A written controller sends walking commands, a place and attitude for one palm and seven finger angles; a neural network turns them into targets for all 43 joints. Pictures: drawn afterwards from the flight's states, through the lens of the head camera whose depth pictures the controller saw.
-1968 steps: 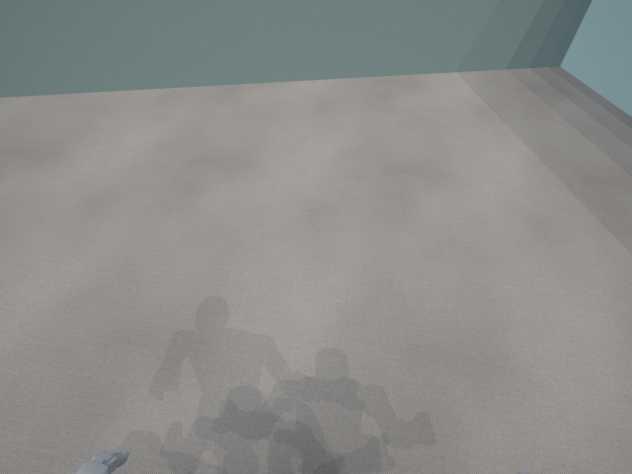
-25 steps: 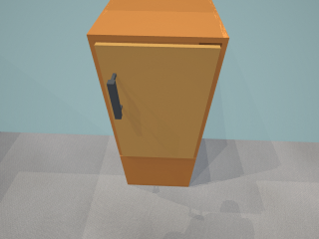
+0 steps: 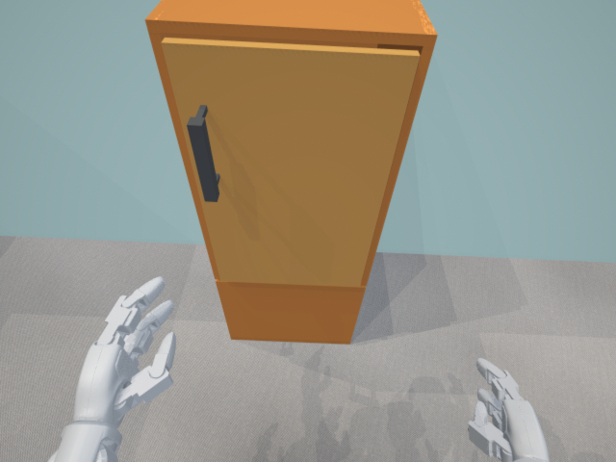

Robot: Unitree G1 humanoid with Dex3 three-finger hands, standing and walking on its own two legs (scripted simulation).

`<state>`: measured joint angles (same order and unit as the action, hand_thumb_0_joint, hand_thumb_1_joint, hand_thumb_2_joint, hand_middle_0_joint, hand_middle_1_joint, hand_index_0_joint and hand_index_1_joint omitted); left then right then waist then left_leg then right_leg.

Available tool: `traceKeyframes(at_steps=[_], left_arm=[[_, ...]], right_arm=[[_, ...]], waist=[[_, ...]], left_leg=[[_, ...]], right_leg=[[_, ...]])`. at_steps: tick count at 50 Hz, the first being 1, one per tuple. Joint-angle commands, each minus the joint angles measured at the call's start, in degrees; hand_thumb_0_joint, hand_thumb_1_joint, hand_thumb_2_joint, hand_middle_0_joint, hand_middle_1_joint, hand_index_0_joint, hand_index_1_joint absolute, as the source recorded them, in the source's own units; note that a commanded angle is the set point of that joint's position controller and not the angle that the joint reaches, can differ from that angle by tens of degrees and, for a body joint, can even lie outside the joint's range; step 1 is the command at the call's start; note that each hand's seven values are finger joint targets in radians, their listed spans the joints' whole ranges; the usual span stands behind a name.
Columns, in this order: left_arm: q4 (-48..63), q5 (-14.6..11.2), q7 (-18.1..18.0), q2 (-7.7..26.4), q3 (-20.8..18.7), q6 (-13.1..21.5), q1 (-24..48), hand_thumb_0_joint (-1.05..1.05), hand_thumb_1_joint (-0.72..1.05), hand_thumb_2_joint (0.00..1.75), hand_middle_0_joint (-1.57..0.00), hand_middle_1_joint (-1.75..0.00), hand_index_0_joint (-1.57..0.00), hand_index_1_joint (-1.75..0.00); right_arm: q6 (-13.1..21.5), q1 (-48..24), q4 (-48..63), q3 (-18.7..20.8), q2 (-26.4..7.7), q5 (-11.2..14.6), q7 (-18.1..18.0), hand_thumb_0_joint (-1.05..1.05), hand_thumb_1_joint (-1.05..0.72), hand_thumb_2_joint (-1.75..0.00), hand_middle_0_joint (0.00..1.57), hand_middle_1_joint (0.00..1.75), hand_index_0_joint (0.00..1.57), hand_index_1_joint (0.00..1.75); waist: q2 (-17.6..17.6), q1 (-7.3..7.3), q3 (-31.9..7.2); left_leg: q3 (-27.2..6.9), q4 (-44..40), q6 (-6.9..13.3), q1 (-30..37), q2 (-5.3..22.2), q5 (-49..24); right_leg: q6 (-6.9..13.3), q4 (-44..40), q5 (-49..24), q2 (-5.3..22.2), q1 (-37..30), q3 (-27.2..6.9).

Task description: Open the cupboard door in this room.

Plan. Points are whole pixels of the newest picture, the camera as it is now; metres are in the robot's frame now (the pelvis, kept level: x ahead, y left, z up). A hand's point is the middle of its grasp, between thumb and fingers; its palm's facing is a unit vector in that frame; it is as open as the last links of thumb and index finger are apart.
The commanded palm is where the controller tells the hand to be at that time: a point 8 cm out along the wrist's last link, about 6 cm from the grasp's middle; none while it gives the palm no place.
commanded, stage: raise the hand with hooked fingers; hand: left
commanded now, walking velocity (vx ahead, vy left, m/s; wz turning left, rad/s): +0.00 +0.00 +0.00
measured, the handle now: (207, 155) +0.57 +0.20 +0.08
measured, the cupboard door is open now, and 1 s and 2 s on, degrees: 0 0 0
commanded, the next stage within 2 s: move the hooked fingers beside the handle in 1.78 s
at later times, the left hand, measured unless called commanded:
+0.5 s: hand (127, 370) +0.22 +0.22 +0.03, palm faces +0.00 -1.00 -0.03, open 11.0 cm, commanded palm +0.18 +0.28 +0.04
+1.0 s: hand (64, 324) +0.25 +0.29 +0.08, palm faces +0.06 -1.00 -0.05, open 13.7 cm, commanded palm +0.23 +0.34 +0.08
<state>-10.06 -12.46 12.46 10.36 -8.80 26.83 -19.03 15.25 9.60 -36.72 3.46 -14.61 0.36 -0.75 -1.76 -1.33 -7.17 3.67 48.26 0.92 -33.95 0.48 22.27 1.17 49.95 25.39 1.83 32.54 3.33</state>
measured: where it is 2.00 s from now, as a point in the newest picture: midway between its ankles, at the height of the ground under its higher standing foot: outside the picture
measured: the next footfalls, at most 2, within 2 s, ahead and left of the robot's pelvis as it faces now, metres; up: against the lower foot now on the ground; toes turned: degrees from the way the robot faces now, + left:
none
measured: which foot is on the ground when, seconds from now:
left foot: down 0.00-1.00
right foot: down 0.00-1.00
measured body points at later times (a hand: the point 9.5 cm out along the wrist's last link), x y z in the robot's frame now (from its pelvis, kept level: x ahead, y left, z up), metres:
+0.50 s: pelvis -0.02 -0.01 -0.02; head +0.02 -0.02 +0.43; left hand +0.22 +0.28 +0.04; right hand +0.12 -0.25 -0.11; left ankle +0.02 +0.11 -0.70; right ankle +0.00 -0.10 -0.70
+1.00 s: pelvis +0.00 +0.03 +0.00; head +0.02 +0.04 +0.45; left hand +0.24 +0.34 +0.09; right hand +0.19 -0.20 -0.06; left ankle +0.02 +0.11 -0.70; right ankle +0.00 -0.10 -0.70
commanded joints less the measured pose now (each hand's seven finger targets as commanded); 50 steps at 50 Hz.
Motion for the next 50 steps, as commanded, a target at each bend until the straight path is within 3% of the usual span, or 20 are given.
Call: traceKeyframes(at_steps=[1,3,6,7,9,13,15,18,20,22,25,26,29,32,35,37,39,43,47,50], left_arm=[[4.8,-3.8,9.5,11.6,-11.1,6.3,-12.5,0.0,0.5,0.73,-0.23,-0.55,-0.23,-0.55],[14.3,-5.6,9.0,13.4,-12.0,5.7,-3.7,0.0,0.46,0.71,-0.23,-0.58,-0.23,-0.58],[25.2,-6.8,6.3,14.1,-12.8,8.1,5.6,0.0,0.39,0.68,-0.24,-0.63,-0.24,-0.63],[29.0,-6.8,6.2,14.4,-11.0,9.2,11.8,0.0,0.36,0.67,-0.24,-0.64,-0.24,-0.64],[28.4,-6.4,7.1,11.7,-6.6,10.2,11.4,0.0,0.32,0.65,-0.24,-0.68,-0.24,-0.68],[17.3,-6.9,12.9,14.0,-4.6,4.9,13.0,0.0,0.22,0.61,-0.25,-0.74,-0.25,-0.74],[11.7,-6.7,14.9,18.1,-8.3,-1.1,11.3,0.0,0.18,0.59,-0.25,-0.76,-0.25,-0.76],[8.5,-9.1,15.6,21.1,-14.1,-9.9,7.5,0.0,0.11,0.56,-0.26,-0.81,-0.26,-0.81],[9.8,-11.3,13.6,21.7,-18.6,-12.0,5.6,0.0,0.06,0.54,-0.26,-0.84,-0.26,-0.84],[10.2,-12.9,10.7,21.9,-22.3,-10.9,3.8,0.0,0.01,0.52,-0.26,-0.87,-0.26,-0.87],[12.5,-11.3,7.4,19.1,-20.7,-5.9,3.4,0.0,-0.06,0.49,-0.27,-0.92,-0.27,-0.92],[12.3,-10.2,7.1,17.5,-18.1,-4.5,4.9,0.0,-0.08,0.48,-0.27,-0.93,-0.27,-0.93],[10.1,-8.1,8.9,16.5,-13.1,-2.3,9.4,0.0,-0.15,0.45,-0.27,-0.98,-0.27,-0.98],[9.7,-8.3,12.0,18.4,-11.9,-2.5,14.3,0.0,-0.22,0.42,-0.28,-1.02,-0.28,-1.02],[12.8,-9.1,12.7,22.8,-16.0,-2.7,16.4,0.0,-0.29,0.39,-0.29,-1.07,-0.29,-1.07],[13.1,-9.7,11.9,25.7,-19.5,-3.0,17.3,0.0,-0.34,0.37,-0.29,-1.1,-0.29,-1.1],[13.7,-10.1,10.7,24.1,-19.6,-3.0,16.2,0.0,-0.38,0.35,-0.29,-1.12,-0.29,-1.12],[10.2,-9.4,10.1,21.5,-17.0,-6.2,17.4,0.0,-0.48,0.31,-0.3,-1.18,-0.3,-1.18],[4.5,-8.2,12.3,21.0,-14.6,-12.0,21.1,0.0,-0.5,0.3,-0.3,-1.2,-0.3,-1.2],[4.5,-7.9,13.7,23.6,-16.3,-13.6,25.5,0.0,-0.5,0.3,-0.3,-1.2,-0.3,-1.2]], right_arm=[[1.2,-4.0,14.2,2.6,-7.1,0.9,0.4,0.0,-0.9,-0.9,0.2,0.3,0.2,0.3],[0.3,-3.4,16.6,2.2,-6.7,0.8,-0.4,0.0,-0.9,-0.9,0.2,0.3,0.2,0.3],[0.2,0.1,15.4,1.4,-5.4,0.9,-1.5,0.0,-0.9,-0.9,0.2,0.3,0.2,0.3],[0.3,1.1,14.9,0.8,-5.7,0.7,-1.9,0.0,-0.9,-0.9,0.2,0.3,0.2,0.3],[1.3,1.8,12.9,0.3,-5.8,0.9,-2.8,0.0,-0.9,-0.9,0.2,0.3,0.2,0.3],[2.7,1.8,10.6,-1.0,-7.7,1.9,-4.2,0.0,-0.9,-0.9,0.2,0.3,0.2,0.3],[2.4,1.5,11.0,-1.3,-8.4,2.5,-4.9,0.0,-0.9,-0.9,0.2,0.3,0.2,0.3],[1.4,0.2,13.6,-1.8,-7.9,2.8,-5.2,0.0,-0.9,-0.9,0.2,0.3,0.2,0.3],[0.9,-0.4,14.4,-1.9,-6.9,2.5,-5.0,0.0,-0.9,-0.9,0.2,0.3,0.2,0.3],[0.9,-0.5,14.3,-1.9,-5.8,2.0,-4.6,0.0,-0.9,-0.9,0.2,0.3,0.2,0.3],[1.4,1.4,13.0,-1.2,-5.6,1.7,-3.6,0.0,-0.9,-0.9,0.2,0.3,0.2,0.3],[1.6,1.6,12.5,-1.1,-5.9,1.8,-3.4,0.0,-0.9,-0.9,0.2,0.3,0.2,0.3],[2.2,3.5,11.4,-0.8,-7.7,2.0,-3.3,0.0,-0.9,-0.9,0.2,0.3,0.2,0.3],[3.0,4.6,11.3,-0.8,-9.1,2.5,-4.1,0.0,-0.9,-0.9,0.2,0.3,0.2,0.3],[3.6,4.7,11.0,-0.8,-9.3,2.6,-4.7,0.0,-0.9,-0.9,0.2,0.3,0.2,0.3],[3.6,4.7,10.9,-1.1,-9.4,2.3,-4.9,0.0,-0.9,-0.9,0.2,0.3,0.2,0.3],[3.5,4.0,11.2,-1.4,-8.6,2.4,-4.7,0.0,-0.9,-0.9,0.2,0.3,0.2,0.3],[2.6,3.7,11.5,-2.0,-8.8,2.4,-4.0,0.0,-0.9,-0.9,0.2,0.3,0.2,0.3],[1.3,4.1,12.3,-2.2,-9.5,2.8,-4.2,0.0,-0.9,-0.9,0.2,0.3,0.2,0.3],[0.6,4.0,12.7,-2.3,-9.7,2.8,-4.7,0.0,-0.9,-0.9,0.2,0.3,0.2,0.3]], waist=[[1.6,6.21,-7.9],[7.6,5.16,-10.0],[11.4,1.71,-12.2],[10.1,-0.49,-11.3],[10.7,-2.56,-9.5],[5.5,-4.45,-4.3],[3.6,-2.65,-5.1],[2.8,1.86,-9.3],[-0.1,3.7,-12.3],[-2.4,5.37,-12.7],[0.1,4.27,-10.5],[1.9,2.91,-7.9],[3.2,0.01,-4.6],[3.2,-0.97,-4.6],[6.1,0.63,-10.4],[6.6,1.62,-11.1],[9.8,2.34,-10.9],[10.7,1.76,-7.0],[7.5,0.88,-3.8],[5.4,0.92,-6.8]], left_leg=[[-0.5,2.9,-0.9,-5.2,-2.7,-10.3],[-1.0,4.4,-0.5,-5.3,-2.5,-7.2],[-2.7,7.7,0.4,-3.4,-0.9,-7.2],[-3.7,9.1,0.7,-4.5,-0.5,-6.0],[-4.3,10.0,1.0,-4.2,0.2,-4.4],[-5.3,10.7,1.3,-9.0,0.5,-0.6],[-5.1,9.1,1.4,-10.5,0.4,0.2],[-4.8,6.2,1.2,-8.6,-0.3,-3.0],[-4.8,4.9,0.8,-7.5,-0.5,-5.9],[-5.3,3.8,0.2,-7.4,-0.4,-8.4],[-4.5,1.2,0.1,-4.8,-0.4,-9.8],[-4.3,0.8,0.2,-4.0,-0.3,-8.7],[-4.4,0.0,0.7,-2.4,-0.3,-5.8],[-5.1,-1.2,1.1,-0.5,-0.3,-3.1],[-5.5,-3.3,1.1,4.4,-0.1,-6.1],[-6.1,-4.1,0.8,6.2,0.1,-8.5],[-6.2,-5.5,0.4,8.6,0.2,-10.5],[-6.9,-7.4,-0.3,9.8,0.6,-12.4],[-7.4,-8.8,-0.3,9.3,0.6,-11.5],[-7.4,-9.2,-0.2,11.1,0.6,-12.7]], right_leg=[[0.8,-0.2,-13.9,-1.1,-0.2,-2.2],[0.5,-0.7,-7.7,-1.3,1.4,-4.7],[0.3,-1.3,-6.4,-1.7,3.7,-6.3],[0.1,-1.1,-4.7,-2.1,5.9,-6.8],[0.3,-1.9,-2.5,-2.4,8.8,-7.0],[-0.6,-4.9,2.7,-2.4,9.5,-8.3],[-1.0,-7.5,6.4,-1.5,6.7,-9.7],[-1.4,-9.1,4.3,-0.3,-1.0,-9.9],[-2.3,-9.2,-0.6,0.4,-5.4,-9.5],[-2.5,-8.2,-5.7,0.3,-8.1,-8.7],[-2.1,-6.9,-9.0,-0.7,-5.2,-5.9],[-1.9,-7.1,-7.5,-1.1,-2.2,-5.2],[-1.3,-7.6,-2.5,-2.1,2.5,-4.0],[-0.8,-8.9,1.1,-2.4,3.1,-3.8],[-0.3,-8.3,-3.7,-2.5,-0.5,-2.3],[0.2,-7.3,-6.7,-3.1,-1.9,-0.9],[0.4,-7.1,-9.0,-3.2,-2.3,0.1],[0.5,-7.5,-11.4,-3.6,-1.7,1.6],[0.5,-9.1,-11.7,-3.9,-1.8,1.9],[0.3,-9.8,-12.8,-3.7,-3.3,1.9]])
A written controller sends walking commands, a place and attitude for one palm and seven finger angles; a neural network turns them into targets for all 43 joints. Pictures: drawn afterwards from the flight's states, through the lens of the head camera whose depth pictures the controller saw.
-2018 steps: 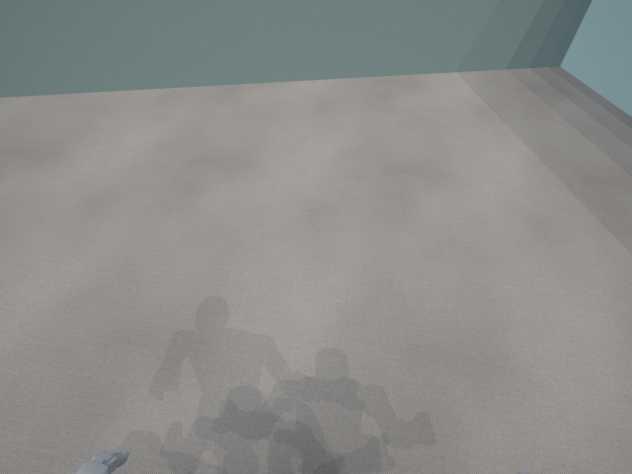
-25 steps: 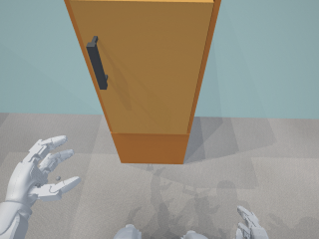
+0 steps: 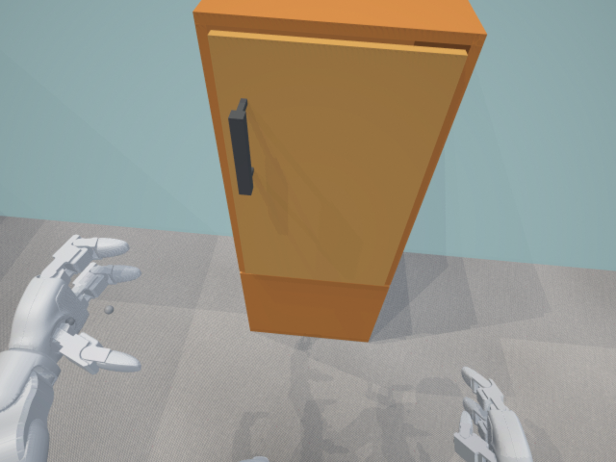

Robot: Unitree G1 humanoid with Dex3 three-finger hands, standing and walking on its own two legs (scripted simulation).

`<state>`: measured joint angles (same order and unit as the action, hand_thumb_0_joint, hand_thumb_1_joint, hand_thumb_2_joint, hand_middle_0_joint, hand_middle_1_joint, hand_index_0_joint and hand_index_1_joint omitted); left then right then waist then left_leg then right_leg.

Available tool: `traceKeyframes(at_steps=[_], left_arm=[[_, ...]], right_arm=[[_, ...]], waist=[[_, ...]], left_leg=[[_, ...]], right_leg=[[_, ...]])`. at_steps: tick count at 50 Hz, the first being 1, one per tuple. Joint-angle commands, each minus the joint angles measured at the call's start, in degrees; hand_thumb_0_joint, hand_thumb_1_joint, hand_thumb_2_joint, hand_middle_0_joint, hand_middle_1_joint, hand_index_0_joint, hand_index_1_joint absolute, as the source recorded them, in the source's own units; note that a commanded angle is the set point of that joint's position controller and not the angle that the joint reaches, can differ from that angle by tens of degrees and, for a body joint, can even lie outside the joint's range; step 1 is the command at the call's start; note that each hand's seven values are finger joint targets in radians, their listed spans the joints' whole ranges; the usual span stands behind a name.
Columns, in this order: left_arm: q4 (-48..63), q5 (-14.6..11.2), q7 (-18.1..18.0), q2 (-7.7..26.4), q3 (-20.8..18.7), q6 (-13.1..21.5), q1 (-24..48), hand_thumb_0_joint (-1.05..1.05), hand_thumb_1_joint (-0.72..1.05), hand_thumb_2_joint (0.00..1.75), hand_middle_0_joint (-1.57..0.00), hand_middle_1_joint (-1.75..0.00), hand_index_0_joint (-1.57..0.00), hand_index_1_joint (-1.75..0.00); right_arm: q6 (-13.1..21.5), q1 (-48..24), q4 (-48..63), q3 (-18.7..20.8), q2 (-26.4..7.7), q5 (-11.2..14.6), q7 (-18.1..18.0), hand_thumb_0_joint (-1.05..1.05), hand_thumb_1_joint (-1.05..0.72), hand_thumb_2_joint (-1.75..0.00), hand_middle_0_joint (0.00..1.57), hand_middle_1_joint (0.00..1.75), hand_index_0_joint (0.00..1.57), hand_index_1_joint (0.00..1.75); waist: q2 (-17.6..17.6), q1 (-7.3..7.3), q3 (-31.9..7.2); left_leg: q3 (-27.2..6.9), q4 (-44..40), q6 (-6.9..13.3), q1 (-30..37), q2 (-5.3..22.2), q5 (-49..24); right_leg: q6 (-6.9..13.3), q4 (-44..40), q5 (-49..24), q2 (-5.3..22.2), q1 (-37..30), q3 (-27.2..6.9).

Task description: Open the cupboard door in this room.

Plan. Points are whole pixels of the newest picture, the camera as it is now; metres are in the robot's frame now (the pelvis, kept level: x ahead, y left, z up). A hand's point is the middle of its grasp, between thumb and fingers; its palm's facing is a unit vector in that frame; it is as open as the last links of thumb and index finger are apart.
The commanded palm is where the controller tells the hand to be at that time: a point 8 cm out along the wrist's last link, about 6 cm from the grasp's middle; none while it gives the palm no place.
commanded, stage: raise the hand with hooked fingers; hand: left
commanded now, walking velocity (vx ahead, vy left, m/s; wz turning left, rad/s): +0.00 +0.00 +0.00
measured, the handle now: (244, 148) +0.57 +0.16 +0.08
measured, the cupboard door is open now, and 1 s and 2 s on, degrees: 0 0 0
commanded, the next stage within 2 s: move the hooked fingers beside the handle in 0.78 s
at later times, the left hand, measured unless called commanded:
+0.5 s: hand (107, 276) +0.29 +0.27 +0.10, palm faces +0.00 -1.00 -0.02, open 14.0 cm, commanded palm +0.26 +0.31 +0.10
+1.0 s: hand (127, 281) +0.29 +0.24 +0.10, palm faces +0.04 -1.00 -0.03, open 14.0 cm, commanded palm +0.27 +0.29 +0.10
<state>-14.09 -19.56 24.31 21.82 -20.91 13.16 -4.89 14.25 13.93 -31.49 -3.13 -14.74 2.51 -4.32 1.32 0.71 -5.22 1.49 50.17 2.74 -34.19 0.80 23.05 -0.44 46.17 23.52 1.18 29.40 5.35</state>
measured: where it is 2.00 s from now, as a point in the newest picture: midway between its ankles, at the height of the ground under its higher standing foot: outside the picture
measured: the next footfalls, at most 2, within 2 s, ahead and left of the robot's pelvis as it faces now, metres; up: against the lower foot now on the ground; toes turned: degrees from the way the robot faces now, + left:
none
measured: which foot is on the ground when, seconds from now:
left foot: down 0.00-1.00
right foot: down 0.00-1.00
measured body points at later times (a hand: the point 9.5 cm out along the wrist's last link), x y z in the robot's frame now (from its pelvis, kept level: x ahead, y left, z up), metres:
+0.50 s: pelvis +0.00 -0.01 +0.01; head +0.02 +0.00 +0.46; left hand +0.29 +0.32 +0.11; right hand +0.14 -0.26 -0.06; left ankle +0.02 +0.08 -0.70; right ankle +0.00 -0.13 -0.70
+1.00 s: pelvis -0.01 -0.03 +0.01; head +0.01 -0.04 +0.46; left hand +0.28 +0.29 +0.11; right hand +0.15 -0.28 -0.07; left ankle +0.02 +0.08 -0.70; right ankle +0.00 -0.13 -0.70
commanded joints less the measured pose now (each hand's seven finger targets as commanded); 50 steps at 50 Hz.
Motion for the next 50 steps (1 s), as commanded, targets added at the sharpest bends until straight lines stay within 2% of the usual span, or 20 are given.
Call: traceKeyframes(at_steps=[1,6,7,10,14,16,20,22,28,31,32,33,37,38,40,44,46,47,49,50], left_arm=[[9.6,-1.0,1.9,12.6,-4.8,0.3,12.9,0.0,-0.5,0.3,-0.3,-1.2,-0.3,-1.2],[12.2,-1.2,1.6,16.3,-7.8,3.3,19.8,0.0,-0.5,0.3,-0.3,-1.2,-0.3,-1.2],[11.3,-1.1,1.6,17.3,-8.3,3.3,20.3,0.0,-0.5,0.3,-0.3,-1.2,-0.3,-1.2],[7.3,-0.8,2.7,16.3,-7.1,2.3,21.2,0.0,-0.5,0.3,-0.3,-1.2,-0.3,-1.2],[1.8,-1.3,5.1,18.2,-8.1,-1.2,23.3,0.0,-0.5,0.3,-0.3,-1.2,-0.3,-1.2],[0.1,-1.4,5.7,16.7,-7.1,-2.1,21.2,0.0,-0.5,0.3,-0.3,-1.2,-0.3,-1.2],[0.9,-1.9,5.7,16.8,-7.6,-1.3,19.7,0.0,-0.5,0.3,-0.3,-1.2,-0.3,-1.2],[1.7,-2.0,4.9,18.4,-9.2,-0.1,20.2,0.0,-0.5,0.3,-0.3,-1.2,-0.3,-1.2],[5.7,-1.0,2.8,19.7,-10.2,3.8,22.8,0.0,-0.5,0.3,-0.3,-1.2,-0.3,-1.2],[4.5,-1.0,2.9,18.0,-8.9,4.0,21.6,0.0,-0.5,0.3,-0.3,-1.2,-0.3,-1.2],[3.2,-1.2,3.3,18.6,-9.3,3.6,21.6,0.0,-0.5,0.3,-0.3,-1.2,-0.3,-1.2],[2.0,-1.5,3.8,18.0,-8.9,3.2,21.5,0.0,-0.5,0.3,-0.3,-1.2,-0.3,-1.2],[-0.8,-2.4,5.0,17.7,-8.4,2.0,22.0,0.0,-0.5,0.3,-0.3,-1.2,-0.3,-1.2],[-0.9,-2.2,5.2,17.5,-8.0,1.8,22.4,0.0,-0.5,0.3,-0.3,-1.2,-0.3,-1.2],[-0.9,-2.2,5.1,17.5,-8.2,1.9,22.3,0.0,-0.5,0.3,-0.3,-1.2,-0.3,-1.2],[0.3,-2.4,4.6,18.3,-9.1,3.4,22.4,0.0,-0.5,0.3,-0.3,-1.2,-0.3,-1.2],[-0.9,-1.9,4.2,18.3,-8.5,4.0,26.3,0.0,-0.5,0.3,-0.3,-1.2,-0.3,-1.2],[-1.9,-1.7,4.1,19.9,-9.1,4.1,29.6,0.0,-0.5,0.3,-0.3,-1.2,-0.3,-1.2],[-4.2,-1.1,4.2,19.1,-7.7,4.3,33.4,0.0,-0.5,0.3,-0.3,-1.2,-0.3,-1.2],[-5.1,-0.9,4.2,19.1,-7.7,4.3,33.7,0.0,-0.5,0.3,-0.3,-1.2,-0.3,-1.2]], right_arm=[[1.6,-0.5,7.6,4.2,-9.4,0.6,-1.2,0.0,-0.9,-0.9,0.2,0.3,0.2,0.3],[1.6,-0.5,6.9,3.6,-9.0,-0.1,-1.4,0.0,-0.9,-0.9,0.2,0.3,0.2,0.3],[1.4,-0.3,6.6,3.5,-9.2,-0.2,-1.4,0.0,-0.9,-0.9,0.2,0.3,0.2,0.3],[1.0,-0.4,5.9,3.4,-9.1,0.2,-1.5,0.0,-0.9,-0.9,0.2,0.3,0.2,0.3],[0.3,-0.5,6.0,3.4,-9.7,0.6,-2.0,0.0,-0.9,-0.9,0.2,0.3,0.2,0.3],[0.2,-0.4,6.5,3.5,-9.6,0.7,-1.8,0.0,-0.9,-0.9,0.2,0.3,0.2,0.3],[0.0,-0.2,7.3,3.8,-9.8,0.5,-1.1,0.0,-0.9,-0.9,0.2,0.3,0.2,0.3],[-0.1,0.0,7.2,4.0,-9.9,0.3,-0.9,0.0,-0.9,-0.9,0.2,0.3,0.2,0.3],[0.1,0.0,6.5,3.9,-9.3,0.0,-0.9,0.0,-0.9,-0.9,0.2,0.3,0.2,0.3],[0.2,-0.1,6.1,4.0,-9.1,0.3,-1.2,0.0,-0.9,-0.9,0.2,0.3,0.2,0.3],[0.0,0.3,6.0,4.0,-9.4,0.1,-1.3,0.0,-0.9,-0.9,0.2,0.3,0.2,0.3],[0.0,-0.3,6.0,3.9,-9.3,0.3,-1.4,0.0,-0.9,-0.9,0.2,0.3,0.2,0.3],[0.0,-0.6,5.8,3.8,-9.5,0.7,-1.9,0.0,-0.9,-0.9,0.2,0.3,0.2,0.3],[0.0,-0.8,5.8,3.7,-9.4,0.7,-1.9,0.0,-0.9,-0.9,0.2,0.3,0.2,0.3],[0.2,-0.8,6.0,3.8,-9.2,0.7,-2.0,0.0,-0.9,-0.9,0.2,0.3,0.2,0.3],[0.5,-1.0,6.0,3.7,-8.9,0.6,-1.8,0.0,-0.9,-0.9,0.2,0.3,0.2,0.3],[0.5,-1.0,5.3,3.6,-9.0,0.6,-2.0,0.0,-0.9,-0.9,0.2,0.3,0.2,0.3],[0.2,-0.4,4.7,3.5,-9.3,0.6,-2.2,0.0,-0.9,-0.9,0.2,0.3,0.2,0.3],[0.2,-0.4,4.1,3.4,-9.2,0.7,-2.4,0.0,-0.9,-0.9,0.2,0.3,0.2,0.3],[0.2,-0.2,3.9,3.5,-9.2,0.7,-2.5,0.0,-0.9,-0.9,0.2,0.3,0.2,0.3]], waist=[[2.4,-1.03,-9.6],[6.5,-0.65,-13.2],[6.3,-0.73,-12.3],[7.7,-1.12,-10.6],[5.7,-0.8,-9.5],[4.8,-0.46,-9.1],[2.3,-0.16,-9.7],[1.4,0.02,-9.6],[7.8,-0.34,-11.0],[6.9,-0.93,-10.0],[4.1,-1.2,-9.3],[4.9,-0.95,-8.7],[1.4,-1.29,-6.7],[2.7,-1.19,-6.9],[1.4,-1.19,-7.6],[1.9,-0.74,-9.7],[2.3,-1.76,-8.1],[0.7,-2.49,-6.9],[1.9,-3.03,-6.5],[2.2,-2.84,-8.1]], left_leg=[[-5.3,-11.1,-2.0,12.4,0.4,-14.0],[-6.2,-11.8,-2.9,17.7,0.7,-18.4],[-6.3,-11.7,-3.0,17.7,0.6,-19.2],[-6.4,-12.9,-3.0,17.9,0.8,-17.9],[-5.9,-14.1,-2.6,16.4,0.4,-15.9],[-5.7,-14.2,-2.5,15.9,0.3,-16.4],[-5.1,-14.2,-2.0,15.3,0.0,-15.5],[-4.6,-13.8,-1.8,14.7,-0.2,-15.3],[-3.8,-13.7,-1.7,16.3,-0.4,-14.4],[-3.3,-13.5,-1.3,15.6,-0.4,-13.5],[-3.2,-13.2,-1.1,14.7,-0.4,-13.1],[-2.9,-13.2,-1.1,13.8,-0.6,-12.3],[-2.5,-12.9,-0.9,12.0,-0.7,-9.9],[-2.5,-13.0,-0.9,11.8,-0.8,-9.9],[-2.3,-12.6,-0.8,11.6,-0.9,-9.9],[-1.9,-11.7,-0.8,11.6,-1.0,-11.5],[-1.7,-11.4,-0.8,11.2,-1.0,-10.3],[-2.0,-11.1,-0.8,10.4,-0.8,-9.6],[-2.2,-11.3,-0.8,10.2,-0.9,-8.5],[-2.0,-11.0,-0.8,10.5,-0.9,-8.5]], right_leg=[[1.9,-6.2,-11.1,-3.1,-0.3,-0.2],[2.4,-6.4,-12.2,-3.3,-1.3,-0.4],[2.6,-6.6,-12.9,-3.6,-1.6,-0.5],[2.4,-7.7,-11.8,-3.2,-1.0,-0.4],[2.5,-9.2,-11.9,-3.0,-2.7,-0.5],[2.5,-9.5,-12.3,-2.9,-3.1,-0.4],[2.4,-9.8,-12.6,-3.1,-3.8,-0.6],[2.5,-9.9,-12.8,-3.3,-4.4,-1.0],[2.6,-10.0,-11.8,-3.0,-4.7,-2.1],[2.2,-10.6,-12.0,-2.8,-4.6,-2.3],[2.1,-10.8,-12.1,-3.0,-4.9,-2.5],[2.0,-11.1,-11.8,-2.7,-5.0,-3.0],[1.7,-12.4,-9.4,-2.3,-4.8,-4.1],[1.7,-12.4,-9.4,-2.2,-4.6,-4.1],[1.3,-12.6,-9.3,-2.0,-4.8,-4.6],[1.2,-12.2,-11.0,-1.7,-6.9,-5.8],[1.0,-12.3,-9.9,-1.7,-4.9,-6.0],[1.0,-12.3,-8.8,-1.8,-4.5,-6.2],[1.0,-12.4,-7.6,-1.6,-3.4,-6.3],[0.9,-12.3,-7.5,-1.5,-3.7,-6.5]])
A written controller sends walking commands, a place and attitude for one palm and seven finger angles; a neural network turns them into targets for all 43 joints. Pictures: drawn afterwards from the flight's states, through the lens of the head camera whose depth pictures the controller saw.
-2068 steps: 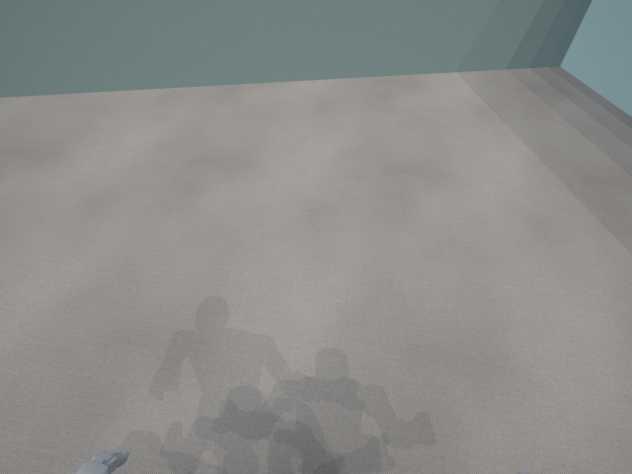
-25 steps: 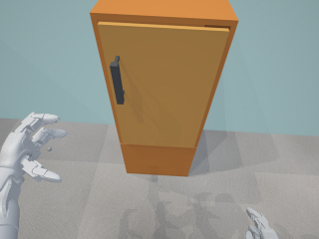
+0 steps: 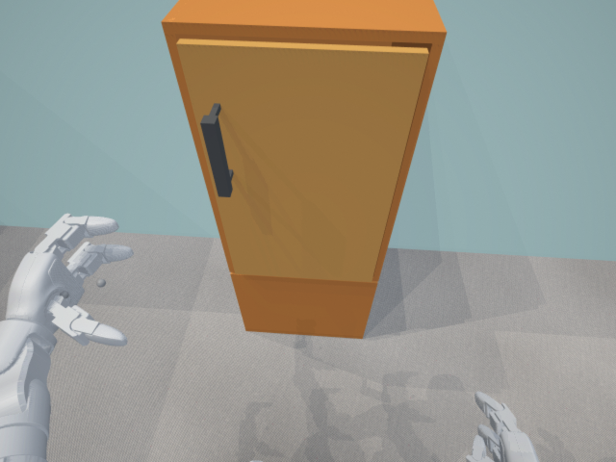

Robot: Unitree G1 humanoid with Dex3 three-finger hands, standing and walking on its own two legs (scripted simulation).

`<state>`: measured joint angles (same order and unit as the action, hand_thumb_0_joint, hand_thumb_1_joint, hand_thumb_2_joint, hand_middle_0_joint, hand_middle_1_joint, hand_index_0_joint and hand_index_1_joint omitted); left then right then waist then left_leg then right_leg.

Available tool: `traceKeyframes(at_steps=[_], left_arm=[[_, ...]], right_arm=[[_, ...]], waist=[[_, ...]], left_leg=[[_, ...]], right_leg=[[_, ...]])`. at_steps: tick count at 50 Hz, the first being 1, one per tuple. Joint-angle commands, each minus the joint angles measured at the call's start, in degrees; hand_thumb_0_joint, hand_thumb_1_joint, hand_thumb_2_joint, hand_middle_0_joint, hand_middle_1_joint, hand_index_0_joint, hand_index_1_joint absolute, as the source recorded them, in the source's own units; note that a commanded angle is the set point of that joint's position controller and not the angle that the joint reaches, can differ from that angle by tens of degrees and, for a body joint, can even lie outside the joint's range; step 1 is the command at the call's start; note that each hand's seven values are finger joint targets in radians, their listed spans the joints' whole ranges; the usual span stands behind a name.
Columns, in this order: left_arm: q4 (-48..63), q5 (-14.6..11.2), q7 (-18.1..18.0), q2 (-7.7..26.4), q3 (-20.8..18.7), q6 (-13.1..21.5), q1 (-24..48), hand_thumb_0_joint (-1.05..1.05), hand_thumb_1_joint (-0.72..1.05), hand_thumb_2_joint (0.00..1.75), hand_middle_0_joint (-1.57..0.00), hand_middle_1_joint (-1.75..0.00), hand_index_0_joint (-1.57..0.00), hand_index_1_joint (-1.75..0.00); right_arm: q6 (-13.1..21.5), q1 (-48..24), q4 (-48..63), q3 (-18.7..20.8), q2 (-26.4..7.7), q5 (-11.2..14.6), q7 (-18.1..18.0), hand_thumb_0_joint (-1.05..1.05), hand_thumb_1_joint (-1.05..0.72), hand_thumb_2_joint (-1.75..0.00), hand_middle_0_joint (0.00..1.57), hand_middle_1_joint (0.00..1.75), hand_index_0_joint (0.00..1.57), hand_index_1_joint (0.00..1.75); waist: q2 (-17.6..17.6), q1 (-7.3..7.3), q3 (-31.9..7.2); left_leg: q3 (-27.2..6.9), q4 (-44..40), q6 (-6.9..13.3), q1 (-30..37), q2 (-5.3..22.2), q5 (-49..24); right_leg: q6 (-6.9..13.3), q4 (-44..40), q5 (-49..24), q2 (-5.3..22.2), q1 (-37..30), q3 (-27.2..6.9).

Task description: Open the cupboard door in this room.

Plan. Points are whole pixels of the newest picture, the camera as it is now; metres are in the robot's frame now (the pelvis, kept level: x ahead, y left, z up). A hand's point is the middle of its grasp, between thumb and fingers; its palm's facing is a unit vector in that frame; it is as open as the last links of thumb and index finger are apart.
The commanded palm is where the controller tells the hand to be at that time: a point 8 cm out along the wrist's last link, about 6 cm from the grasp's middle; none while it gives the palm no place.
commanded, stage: move the hooked fingers beside the handle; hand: left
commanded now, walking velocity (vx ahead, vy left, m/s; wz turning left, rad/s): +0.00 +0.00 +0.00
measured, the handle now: (220, 152) +0.58 +0.19 +0.07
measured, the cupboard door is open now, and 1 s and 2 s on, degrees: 0 0 0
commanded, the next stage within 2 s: none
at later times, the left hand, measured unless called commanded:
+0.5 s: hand (130, 236) +0.37 +0.27 +0.09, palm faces +0.00 -1.00 +0.00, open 14.0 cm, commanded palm +0.35 +0.32 +0.09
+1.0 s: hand (159, 197) +0.45 +0.26 +0.08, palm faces -0.02 -1.00 +0.01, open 14.0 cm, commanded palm +0.44 +0.30 +0.08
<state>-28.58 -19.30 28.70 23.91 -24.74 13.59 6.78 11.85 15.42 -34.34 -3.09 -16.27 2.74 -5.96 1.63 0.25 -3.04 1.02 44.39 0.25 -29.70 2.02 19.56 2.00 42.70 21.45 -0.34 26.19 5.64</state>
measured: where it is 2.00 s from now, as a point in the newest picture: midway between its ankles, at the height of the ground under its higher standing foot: outside the picture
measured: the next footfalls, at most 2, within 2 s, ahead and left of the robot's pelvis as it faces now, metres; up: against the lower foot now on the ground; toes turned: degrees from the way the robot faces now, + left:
none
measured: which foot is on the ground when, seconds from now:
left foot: down 0.00-1.00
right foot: down 0.00-1.00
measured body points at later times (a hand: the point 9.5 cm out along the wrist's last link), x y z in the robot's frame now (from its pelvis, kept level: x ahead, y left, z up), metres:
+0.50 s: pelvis +0.01 +0.01 +0.00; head +0.05 +0.02 +0.44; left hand +0.37 +0.32 +0.09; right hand +0.11 -0.25 -0.10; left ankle +0.03 +0.12 -0.71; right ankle +0.01 -0.10 -0.71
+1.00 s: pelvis +0.01 +0.03 -0.01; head +0.09 +0.05 +0.43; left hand +0.45 +0.31 +0.08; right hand +0.06 -0.25 -0.12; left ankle +0.03 +0.12 -0.71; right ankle +0.01 -0.10 -0.71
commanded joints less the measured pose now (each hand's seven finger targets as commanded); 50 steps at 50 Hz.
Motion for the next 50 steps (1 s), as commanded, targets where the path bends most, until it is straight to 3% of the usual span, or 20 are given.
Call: traceKeyframes(at_steps=[1,2,4,7,10,12,17,19,22,24,26,28,32,33,37,41,44,47,50], left_arm=[[8.4,-0.8,0.0,17.5,-3.8,4.1,22.8,0.0,-0.5,0.3,-0.3,-1.2,-0.3,-1.2],[7.9,-1.0,0.2,18.7,-4.7,4.1,22.4,0.0,-0.5,0.3,-0.3,-1.2,-0.3,-1.2],[7.0,-0.3,0.6,18.4,-3.5,4.0,25.2,0.0,-0.5,0.3,-0.3,-1.2,-0.3,-1.2],[2.7,-0.6,1.1,20.7,-5.5,3.7,25.2,0.0,-0.5,0.3,-0.3,-1.2,-0.3,-1.2],[1.7,-0.3,1.2,19.8,-4.8,3.7,26.4,0.0,-0.5,0.3,-0.3,-1.2,-0.3,-1.2],[1.2,-0.5,0.9,20.3,-5.4,3.8,26.0,0.0,-0.5,0.3,-0.3,-1.2,-0.3,-1.2],[-0.1,0.3,-0.1,20.4,-5.2,4.2,27.9,0.0,-0.5,0.3,-0.3,-1.2,-0.3,-1.2],[0.8,0.8,-0.4,18.6,-3.8,4.5,28.5,0.0,-0.5,0.3,-0.3,-1.2,-0.3,-1.2],[0.8,1.2,-1.2,17.5,-1.9,5.2,33.1,0.0,-0.5,0.3,-0.3,-1.2,-0.3,-1.2],[-0.6,1.8,-1.9,18.8,-2.9,5.7,36.2,0.0,-0.5,0.3,-0.3,-1.2,-0.3,-1.2],[-1.6,2.5,-2.3,18.2,-1.8,6.0,38.1,0.0,-0.5,0.3,-0.3,-1.2,-0.3,-1.2],[-3.1,3.0,-2.6,19.7,-2.8,6.2,40.1,0.0,-0.5,0.3,-0.3,-1.2,-0.3,-1.2],[-5.5,3.7,-3.2,18.1,-1.2,6.4,41.5,0.0,-0.5,0.3,-0.3,-1.2,-0.3,-1.2],[-6.4,4.0,-3.4,19.1,-1.8,6.4,42.4,0.0,-0.5,0.3,-0.3,-1.2,-0.3,-1.2],[-12.7,4.6,-3.7,19.7,-1.9,6.1,45.3,0.0,-0.5,0.3,-0.3,-1.2,-0.3,-1.2],[-15.0,6.2,-4.1,19.1,0.4,7.0,51.4,0.0,-0.5,0.3,-0.3,-1.2,-0.3,-1.2],[-16.0,6.8,-4.7,21.5,-1.1,8.6,54.8,0.0,-0.5,0.3,-0.3,-1.2,-0.3,-1.2],[-17.8,7.0,-5.1,20.6,-0.1,9.5,59.3,0.0,-0.5,0.3,-0.3,-1.2,-0.3,-1.2],[-19.7,8.1,-5.8,24.0,-2.3,9.7,60.0,0.0,-0.5,0.3,-0.3,-1.2,-0.3,-1.2]], right_arm=[[2.6,-1.5,6.4,3.5,-7.8,0.5,-0.9,0.0,-0.9,-0.9,0.2,0.3,0.2,0.3],[2.5,-1.2,6.6,3.5,-8.0,0.3,-0.9,0.0,-0.9,-0.9,0.2,0.3,0.2,0.3],[2.2,-1.2,6.3,3.5,-7.8,0.5,-0.9,0.0,-0.9,-0.9,0.2,0.3,0.2,0.3],[1.6,-0.1,6.0,3.6,-8.3,0.4,-0.8,0.0,-0.9,-0.9,0.2,0.3,0.2,0.3],[1.1,0.1,6.4,3.8,-8.1,0.5,-0.5,0.0,-0.9,-0.9,0.2,0.3,0.2,0.3],[0.7,0.7,7.0,3.9,-8.3,0.3,-0.2,0.0,-0.9,-0.9,0.2,0.3,0.2,0.3],[-0.7,2.1,7.2,4.3,-8.6,0.3,0.4,0.0,-0.9,-0.9,0.2,0.3,0.2,0.3],[-1.1,2.5,7.5,4.5,-8.4,0.3,0.7,0.0,-0.9,-0.9,0.2,0.3,0.2,0.3],[-1.7,3.3,7.2,4.4,-8.5,0.1,0.6,0.0,-0.9,-0.9,0.2,0.3,0.2,0.3],[-2.2,4.0,6.0,4.7,-8.8,0.0,0.6,0.0,-0.9,-0.9,0.2,0.3,0.2,0.3],[-2.6,4.3,5.7,4.6,-8.7,0.1,0.6,0.0,-0.9,-0.9,0.2,0.3,0.2,0.3],[-3.0,5.0,5.3,4.7,-8.9,-0.2,0.6,0.0,-0.9,-0.9,0.2,0.3,0.2,0.3],[-4.0,5.8,5.3,4.4,-8.9,-0.4,1.0,0.0,-0.9,-0.9,0.2,0.3,0.2,0.3],[-4.2,5.9,5.0,4.5,-8.9,-0.4,1.1,0.0,-0.9,-0.9,0.2,0.3,0.2,0.3],[-5.4,7.0,4.5,4.4,-9.4,-0.5,1.3,0.0,-0.9,-0.9,0.2,0.3,0.2,0.3],[-6.3,8.0,4.0,4.5,-9.4,-0.7,1.6,0.0,-0.9,-0.9,0.2,0.3,0.2,0.3],[-7.0,9.1,3.4,4.8,-9.8,-0.9,1.7,0.0,-0.9,-0.9,0.2,0.3,0.2,0.3],[-7.5,10.2,2.4,4.7,-9.9,-1.2,1.8,0.0,-0.9,-0.9,0.2,0.3,0.2,0.3],[-8.4,11.1,1.8,4.8,-10.2,-1.4,2.0,0.0,-0.9,-0.9,0.2,0.3,0.2,0.3]], waist=[[2.2,-2.47,-10.3],[1.2,-1.83,-11.8],[3.1,-2.25,-13.2],[0.4,-1.55,-14.0],[3.2,-1.37,-14.6],[1.4,-0.84,-15.3],[1.8,-1.03,-15.2],[3.2,-1.37,-16.7],[2.7,-2.55,-15.4],[1.3,-3.26,-16.5],[3.6,-3.58,-16.6],[4.1,-3.45,-18.2],[4.4,-3.59,-18.9],[5.0,-3.64,-19.2],[1.7,-4.44,-17.3],[4.9,-5.54,-17.9],[5.3,-5.83,-21.3],[4.8,-6.87,-22.2],[7.1,-6.31,-24.1]], left_leg=[[-1.6,-5.3,1.7,6.1,-2.1,-5.4],[-1.5,-4.7,1.7,5.8,-2.1,-6.4],[-1.3,-4.6,1.8,6.0,-2.2,-7.2],[-1.4,-3.9,1.7,4.7,-2.0,-8.7],[-1.1,-4.2,1.6,5.6,-2.2,-9.5],[-1.2,-4.1,1.7,5.4,-2.2,-10.7],[-1.2,-4.3,1.6,5.1,-2.1,-11.9],[-1.2,-4.5,1.7,6.7,-2.0,-12.3],[-1.8,-4.4,1.6,6.8,-1.8,-11.4],[-2.1,-4.4,1.7,7.1,-1.6,-11.2],[-2.2,-4.4,1.6,7.6,-1.7,-10.7],[-2.5,-3.9,1.4,8.2,-1.5,-11.8],[-3.0,-3.5,1.2,9.2,-1.3,-14.4],[-3.1,-3.4,1.1,9.3,-1.1,-14.1],[-3.1,-2.9,1.3,6.3,-1.1,-13.1],[-3.6,-2.5,1.0,7.3,-0.7,-12.2],[-4.0,-1.5,0.9,8.5,-0.5,-13.0],[-4.6,-0.7,1.0,9.0,-0.3,-14.3],[-4.9,-0.6,0.7,9.1,-0.2,-14.6]], right_leg=[[-1.5,-8.8,-5.9,0.1,-0.7,-6.7],[-1.4,-8.3,-7.1,0.1,-2.2,-7.5],[-1.5,-8.0,-8.8,0.4,-2.4,-7.4],[-1.4,-7.1,-10.9,0.2,-3.7,-7.5],[-1.3,-6.6,-12.6,0.0,-2.7,-6.6],[-1.1,-5.8,-14.1,-0.4,-3.6,-6.3],[-0.9,-4.8,-15.5,-0.8,-2.7,-5.4],[-0.9,-4.7,-15.7,-1.0,-1.6,-4.8],[-0.7,-4.5,-13.7,-1.5,0.6,-4.3],[-0.9,-4.5,-13.7,-1.5,1.0,-4.2],[-0.8,-4.4,-12.7,-1.3,2.3,-4.2],[-0.6,-3.9,-13.2,-1.5,2.3,-4.0],[-0.3,-3.0,-14.6,-1.7,3.4,-3.4],[-0.5,-2.9,-14.3,-1.7,4.1,-3.3],[-0.5,-2.7,-13.7,-1.8,4.9,-3.3],[-0.5,-2.1,-11.4,-1.7,8.7,-3.0],[-0.5,-1.4,-11.4,-1.9,9.1,-3.2],[-0.5,-0.7,-11.7,-2.0,10.5,-3.1],[-0.5,-0.3,-11.3,-1.9,10.7,-3.1]])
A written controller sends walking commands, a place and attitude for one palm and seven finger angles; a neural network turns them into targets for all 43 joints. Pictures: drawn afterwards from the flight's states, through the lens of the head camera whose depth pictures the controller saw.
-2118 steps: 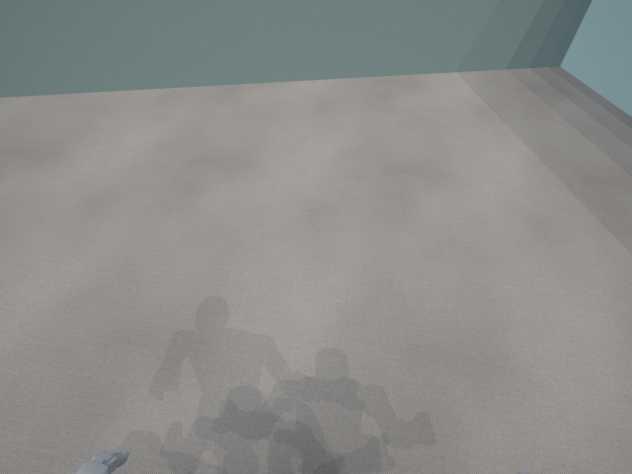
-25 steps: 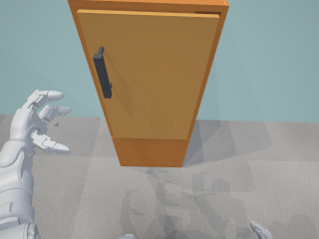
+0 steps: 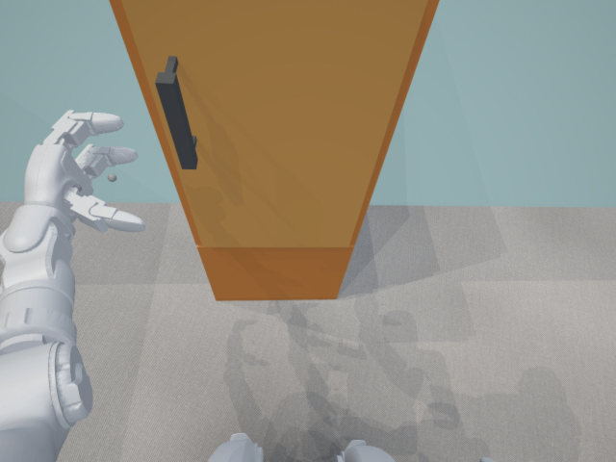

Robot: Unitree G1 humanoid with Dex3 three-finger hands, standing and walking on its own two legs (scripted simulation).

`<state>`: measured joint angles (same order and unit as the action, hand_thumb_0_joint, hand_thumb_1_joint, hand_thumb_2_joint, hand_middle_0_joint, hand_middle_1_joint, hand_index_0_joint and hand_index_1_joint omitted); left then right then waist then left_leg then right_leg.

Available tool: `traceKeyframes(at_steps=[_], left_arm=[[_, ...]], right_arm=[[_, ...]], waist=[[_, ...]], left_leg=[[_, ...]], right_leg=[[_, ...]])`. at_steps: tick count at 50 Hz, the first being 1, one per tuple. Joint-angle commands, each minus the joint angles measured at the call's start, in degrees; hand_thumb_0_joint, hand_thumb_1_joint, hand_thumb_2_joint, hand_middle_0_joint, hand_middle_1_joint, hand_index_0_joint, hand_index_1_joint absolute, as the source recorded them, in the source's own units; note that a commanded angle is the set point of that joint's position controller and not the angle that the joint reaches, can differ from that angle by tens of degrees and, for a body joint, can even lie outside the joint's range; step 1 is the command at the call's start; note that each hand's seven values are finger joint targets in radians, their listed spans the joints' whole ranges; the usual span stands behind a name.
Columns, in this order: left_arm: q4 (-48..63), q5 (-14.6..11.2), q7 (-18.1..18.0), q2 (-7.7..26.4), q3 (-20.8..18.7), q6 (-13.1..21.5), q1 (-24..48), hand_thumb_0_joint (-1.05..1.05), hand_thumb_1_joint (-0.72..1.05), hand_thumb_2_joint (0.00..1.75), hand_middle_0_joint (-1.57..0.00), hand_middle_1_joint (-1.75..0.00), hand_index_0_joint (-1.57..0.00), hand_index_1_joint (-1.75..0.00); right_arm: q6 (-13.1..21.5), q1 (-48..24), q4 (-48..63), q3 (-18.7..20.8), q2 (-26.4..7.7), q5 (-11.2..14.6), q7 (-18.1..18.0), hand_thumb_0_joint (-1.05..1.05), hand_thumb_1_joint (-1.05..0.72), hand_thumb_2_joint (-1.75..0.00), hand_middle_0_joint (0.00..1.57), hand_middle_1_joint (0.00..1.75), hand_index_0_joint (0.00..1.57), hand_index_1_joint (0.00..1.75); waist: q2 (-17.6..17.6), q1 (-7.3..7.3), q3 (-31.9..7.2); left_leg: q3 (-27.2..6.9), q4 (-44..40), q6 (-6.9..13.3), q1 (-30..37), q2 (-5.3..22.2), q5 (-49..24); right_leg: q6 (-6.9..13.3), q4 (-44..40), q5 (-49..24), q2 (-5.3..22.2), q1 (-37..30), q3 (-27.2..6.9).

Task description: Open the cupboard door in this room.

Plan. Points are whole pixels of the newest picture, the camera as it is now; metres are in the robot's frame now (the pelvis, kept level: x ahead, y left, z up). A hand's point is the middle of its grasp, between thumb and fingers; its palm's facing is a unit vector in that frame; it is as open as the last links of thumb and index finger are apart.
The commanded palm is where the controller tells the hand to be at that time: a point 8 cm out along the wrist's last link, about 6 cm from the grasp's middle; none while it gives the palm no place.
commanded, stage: move the hooked fingers beside the handle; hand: left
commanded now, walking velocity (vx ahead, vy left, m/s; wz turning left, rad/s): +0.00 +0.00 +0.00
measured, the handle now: (181, 116) +0.57 +0.18 +0.09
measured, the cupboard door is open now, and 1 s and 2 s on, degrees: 0 0 0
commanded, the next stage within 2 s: slide the fingers in behind the handle in 1.28 s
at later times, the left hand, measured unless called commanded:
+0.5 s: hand (130, 137) +0.51 +0.24 +0.10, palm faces +0.01 -1.00 +0.00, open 14.0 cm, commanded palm +0.49 +0.28 +0.09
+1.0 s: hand (127, 143) +0.50 +0.24 +0.09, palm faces +0.03 -1.00 +0.00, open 14.0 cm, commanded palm +0.49 +0.28 +0.08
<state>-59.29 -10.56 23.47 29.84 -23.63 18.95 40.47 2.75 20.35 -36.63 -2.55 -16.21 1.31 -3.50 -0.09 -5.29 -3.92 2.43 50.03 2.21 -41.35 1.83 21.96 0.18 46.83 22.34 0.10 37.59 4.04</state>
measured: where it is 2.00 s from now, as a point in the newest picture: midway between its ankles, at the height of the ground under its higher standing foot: outside the picture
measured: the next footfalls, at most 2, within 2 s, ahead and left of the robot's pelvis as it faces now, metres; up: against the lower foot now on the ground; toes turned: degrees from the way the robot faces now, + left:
none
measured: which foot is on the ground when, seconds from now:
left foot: down 0.00-1.00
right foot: down 0.00-1.00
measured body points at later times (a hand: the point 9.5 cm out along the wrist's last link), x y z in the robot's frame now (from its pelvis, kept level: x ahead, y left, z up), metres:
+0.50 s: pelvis +0.01 -0.01 -0.01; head +0.13 +0.02 +0.43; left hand +0.50 +0.29 +0.10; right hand -0.01 -0.28 -0.11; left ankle +0.02 +0.09 -0.70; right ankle +0.00 -0.12 -0.70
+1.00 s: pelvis +0.02 -0.01 -0.01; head +0.12 +0.02 +0.43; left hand +0.50 +0.29 +0.09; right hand +0.02 -0.27 -0.11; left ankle +0.02 +0.09 -0.70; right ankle +0.00 -0.12 -0.70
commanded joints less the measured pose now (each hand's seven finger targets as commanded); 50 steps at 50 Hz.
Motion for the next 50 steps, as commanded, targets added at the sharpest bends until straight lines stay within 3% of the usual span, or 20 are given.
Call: traceKeyframes(at_steps=[1,3,5,8,12,14,17,22,24,25,28,30,32,34,37,38,41,43,49,50], left_arm=[[9.4,-0.3,-0.7,16.9,-2.5,4.0,25.6,0.0,-0.5,0.3,-0.3,-1.2,-0.3,-1.2],[7.4,0.2,-0.9,18.3,-3.1,3.6,26.7,0.0,-0.5,0.3,-0.3,-1.2,-0.3,-1.2],[5.6,0.8,-1.2,17.1,-1.6,3.1,28.4,0.0,-0.5,0.3,-0.3,-1.2,-0.3,-1.2],[4.6,1.1,-1.5,22.7,-5.7,3.4,29.4,0.0,-0.5,0.3,-0.3,-1.2,-0.3,-1.2],[2.9,1.7,-1.2,23.8,-5.5,4.0,32.2,0.0,-0.5,0.3,-0.3,-1.2,-0.3,-1.2],[3.2,2.4,-1.1,26.1,-6.6,4.2,33.0,0.0,-0.5,0.3,-0.3,-1.2,-0.3,-1.2],[3.0,2.8,-0.4,25.3,-5.5,4.3,33.9,0.0,-0.5,0.3,-0.3,-1.2,-0.3,-1.2],[-0.2,2.1,0.5,23.7,-3.8,2.7,36.6,0.0,-0.5,0.3,-0.3,-1.2,-0.3,-1.2],[-0.7,2.9,0.1,24.0,-3.3,2.2,38.5,0.0,-0.5,0.3,-0.3,-1.2,-0.3,-1.2],[-0.6,3.0,-0.1,23.0,-2.8,2.1,38.3,0.0,-0.5,0.3,-0.3,-1.2,-0.3,-1.2],[1.3,3.2,-0.8,24.5,-4.9,2.8,35.1,0.0,-0.5,0.3,-0.3,-1.2,-0.3,-1.2],[0.8,3.0,-1.3,23.0,-4.5,2.7,33.8,0.0,-0.5,0.3,-0.3,-1.2,-0.3,-1.2],[-0.2,3.0,-1.8,24.8,-5.8,2.5,34.0,0.0,-0.5,0.3,-0.3,-1.2,-0.3,-1.2],[2.6,3.6,-2.3,27.2,-7.4,2.8,34.0,0.0,-0.5,0.3,-0.3,-1.2,-0.3,-1.2],[5.8,4.3,-3.2,27.9,-7.8,4.3,33.6,0.0,-0.5,0.3,-0.3,-1.2,-0.3,-1.2],[5.7,4.1,-3.1,25.6,-6.2,4.3,33.7,0.0,-0.5,0.3,-0.3,-1.2,-0.3,-1.2],[5.0,3.1,-2.5,24.2,-5.7,4.0,32.7,0.0,-0.5,0.3,-0.3,-1.2,-0.3,-1.2],[4.9,2.4,-1.5,24.3,-6.1,3.9,32.2,0.0,-0.5,0.3,-0.3,-1.2,-0.3,-1.2],[1.0,2.2,-0.2,23.4,-4.7,2.7,30.7,0.0,-0.5,0.3,-0.3,-1.2,-0.3,-1.2],[0.3,2.2,-0.1,21.4,-2.9,2.5,30.8,0.0,-0.5,0.3,-0.3,-1.2,-0.3,-1.2]], right_arm=[[0.5,6.3,4.2,4.2,-10.1,0.1,-0.4,0.0,-0.9,-0.9,0.2,0.3,0.2,0.3],[-0.2,7.2,3.9,4.2,-10.4,-0.1,-0.3,0.0,-0.9,-0.9,0.2,0.3,0.2,0.3],[-0.8,7.7,3.8,4.1,-10.4,-0.1,-0.2,0.0,-0.9,-0.9,0.2,0.3,0.2,0.3],[-1.6,9.0,4.0,4.2,-11.0,-0.3,-0.2,0.0,-0.9,-0.9,0.2,0.3,0.2,0.3],[-2.6,10.0,4.0,3.9,-10.7,-0.4,-0.1,0.0,-0.9,-0.9,0.2,0.3,0.2,0.3],[-3.1,10.5,4.1,4.0,-10.9,-0.5,-0.1,0.0,-0.9,-0.9,0.2,0.3,0.2,0.3],[-3.7,11.4,3.9,4.0,-10.8,-0.6,0.1,0.0,-0.9,-0.9,0.2,0.3,0.2,0.3],[-4.5,12.7,3.2,3.9,-11.1,-0.6,0.0,0.0,-0.9,-0.9,0.2,0.3,0.2,0.3],[-4.7,13.1,2.9,4.0,-11.2,-0.6,0.0,0.0,-0.9,-0.9,0.2,0.3,0.2,0.3],[-4.8,13.4,2.8,4.0,-11.1,-0.8,0.1,0.0,-0.9,-0.9,0.2,0.3,0.2,0.3],[-5.3,14.1,3.4,4.1,-11.1,-1.3,0.5,0.0,-0.9,-0.9,0.2,0.3,0.2,0.3],[-5.7,14.0,3.8,4.2,-10.8,-1.3,0.9,0.0,-0.9,-0.9,0.2,0.3,0.2,0.3],[-6.1,14.1,4.1,4.0,-11.1,-1.3,0.9,0.0,-0.9,-0.9,0.2,0.3,0.2,0.3],[-6.4,13.9,4.9,4.2,-11.0,-1.2,0.9,0.0,-0.9,-0.9,0.2,0.3,0.2,0.3],[-6.6,13.6,5.3,4.3,-10.6,-1.3,1.1,0.0,-0.9,-0.9,0.2,0.3,0.2,0.3],[-6.7,13.3,5.2,4.2,-10.3,-1.1,1.3,0.0,-0.9,-0.9,0.2,0.3,0.2,0.3],[-6.9,12.9,5.1,4.3,-10.5,-0.9,1.4,0.0,-0.9,-0.9,0.2,0.3,0.2,0.3],[-7.0,12.6,5.1,4.3,-10.5,-0.8,1.2,0.0,-0.9,-0.9,0.2,0.3,0.2,0.3],[-7.2,11.9,5.0,4.0,-10.6,-0.5,0.6,0.0,-0.9,-0.9,0.2,0.3,0.2,0.3],[-7.1,11.5,5.2,3.9,-10.5,-0.5,0.7,0.0,-0.9,-0.9,0.2,0.3,0.2,0.3]], waist=[[8.5,-1.09,-22.5],[7.2,-1.53,-22.2],[6.9,-2.28,-20.6],[5.7,-1.88,-23.5],[5.6,-2.95,-23.1],[7.1,-3.03,-24.6],[10.9,-3.26,-26.1],[7.4,-5.21,-23.8],[8.9,-5.79,-23.8],[9.7,-5.76,-24.1],[10.6,-4.19,-28.7],[10.1,-3.9,-27.7],[7.3,-4.03,-26.1],[9.1,-3.24,-28.5],[11.4,-2.65,-30.2],[10.9,-3.34,-29.9],[9.5,-3.74,-27.5],[10.2,-3.42,-28.2],[6.5,-4.26,-22.0],[6.9,-4.59,-21.3]], left_leg=[[-6.2,-6.0,-1.2,20.7,0.0,-17.7],[-5.9,-5.5,-1.0,19.2,0.1,-18.2],[-6.0,-5.5,-0.9,18.0,0.2,-17.1],[-5.2,-4.5,-0.5,16.2,0.0,-18.3],[-4.4,-3.4,-0.1,13.2,-0.2,-17.7],[-4.1,-3.0,0.0,13.3,-0.2,-18.5],[-4.2,-2.1,-0.2,15.5,0.0,-20.8],[-4.8,-1.8,0.1,13.9,0.2,-19.5],[-4.9,-1.7,0.1,14.4,0.3,-19.1],[-5.1,-1.6,-0.1,15.3,0.4,-20.2],[-5.3,-0.8,-0.3,18.3,0.6,-25.6],[-4.9,-0.8,-0.4,17.2,0.5,-25.3],[-4.7,-0.8,0.0,14.5,0.3,-23.9],[-4.3,-1.0,0.0,14.9,0.2,-24.5],[-4.4,-0.5,-0.2,17.3,0.3,-27.3],[-4.4,-0.6,-0.2,17.9,0.3,-27.1],[-4.2,-1.1,-0.1,16.8,0.4,-25.2],[-4.0,-1.1,-0.1,17.2,0.2,-25.6],[-3.8,-1.7,0.4,12.7,0.0,-20.8],[-3.6,-1.8,0.3,12.2,-0.2,-19.1]], right_leg=[[1.3,-4.4,-12.6,-2.4,-0.2,-1.4],[1.1,-4.2,-13.4,-2.5,0.0,-1.5],[1.0,-4.3,-12.6,-2.6,1.1,-1.3],[0.9,-3.8,-15.1,-2.8,-1.7,-2.1],[0.6,-3.4,-16.3,-2.9,-2.7,-2.8],[0.5,-3.3,-17.5,-2.9,-3.1,-3.1],[0.8,-2.8,-18.1,-3.1,-1.1,-3.0],[0.6,-3.4,-17.3,-3.4,0.4,-2.6],[0.4,-3.5,-16.3,-3.4,2.3,-2.6],[0.5,-3.3,-16.5,-3.4,2.9,-2.3],[0.7,-2.2,-19.4,-3.5,2.2,-2.1],[0.6,-2.3,-19.7,-3.6,1.7,-2.0],[0.6,-2.2,-20.1,-3.8,0.2,-2.1],[0.5,-2.0,-21.4,-3.6,-1.6,-2.5],[0.7,-1.5,-22.7,-3.7,-1.4,-2.5],[0.5,-1.9,-22.7,-3.9,-1.0,-2.5],[0.4,-2.6,-21.9,-4.0,-1.4,-2.3],[0.6,-2.6,-22.8,-3.9,-2.2,-2.5],[0.5,-3.4,-20.4,-3.6,-1.2,-2.5],[0.4,-3.5,-19.0,-3.6,-0.5,-2.6]])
